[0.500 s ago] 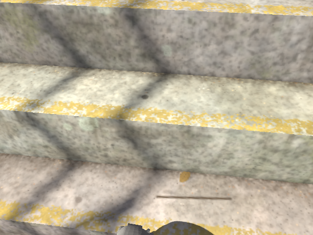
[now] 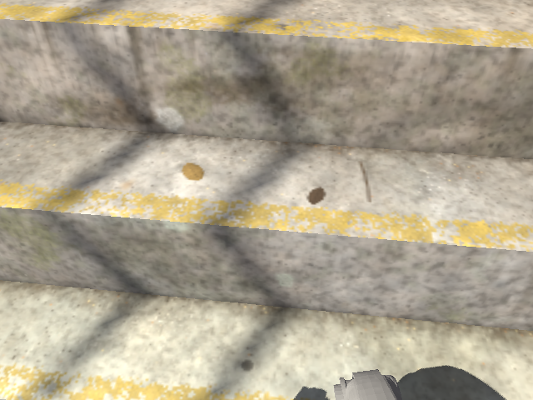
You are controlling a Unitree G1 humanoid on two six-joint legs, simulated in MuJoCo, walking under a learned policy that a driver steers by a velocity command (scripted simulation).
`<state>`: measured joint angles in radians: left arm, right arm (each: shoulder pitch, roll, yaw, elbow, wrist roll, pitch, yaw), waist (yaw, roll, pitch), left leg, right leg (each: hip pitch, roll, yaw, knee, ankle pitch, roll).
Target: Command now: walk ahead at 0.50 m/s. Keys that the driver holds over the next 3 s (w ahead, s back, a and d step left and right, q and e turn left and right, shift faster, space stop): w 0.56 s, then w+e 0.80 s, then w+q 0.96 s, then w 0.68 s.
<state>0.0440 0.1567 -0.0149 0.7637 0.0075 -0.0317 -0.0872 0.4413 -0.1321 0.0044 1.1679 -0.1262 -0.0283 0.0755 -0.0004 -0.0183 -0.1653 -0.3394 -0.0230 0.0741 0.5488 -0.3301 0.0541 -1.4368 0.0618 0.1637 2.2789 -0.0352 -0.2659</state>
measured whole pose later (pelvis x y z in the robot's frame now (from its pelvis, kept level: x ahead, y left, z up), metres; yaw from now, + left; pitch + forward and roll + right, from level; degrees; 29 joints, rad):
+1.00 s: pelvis +0.47 +0.02 +0.44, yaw -9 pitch +7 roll +0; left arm 0.08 0.12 -0.03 0.85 -0.01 0.01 -0.09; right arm 0.42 -0.11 0.02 1.16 -0.13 -0.05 0.08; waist 0.01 -0.01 -0.18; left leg -0.22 0.05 0.22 0.42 -0.32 0.03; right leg -1.53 0.00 0.08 2.23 0.06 -0.27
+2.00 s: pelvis +0.81 -0.06 +0.85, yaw -13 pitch +6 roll -3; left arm 0.14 0.22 -0.01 0.94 0.07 -0.02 -0.07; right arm 0.43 -0.13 0.02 1.06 -0.06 -0.09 0.04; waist -0.11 0.03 -0.18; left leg -0.52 -0.08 -0.15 0.69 -0.27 0.10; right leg -1.14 0.00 0.02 1.81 -0.05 -0.04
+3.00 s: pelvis +1.11 -0.18 +1.07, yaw +4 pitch +4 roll +2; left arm 0.00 0.12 -0.03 0.68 0.02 -0.05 0.03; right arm 0.41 -0.14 -0.02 1.13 -0.02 -0.12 0.00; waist -0.02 0.02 -0.09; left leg -0.25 -0.03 0.04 0.53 -0.36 0.04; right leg -1.33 0.02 0.09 2.32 -0.39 -0.15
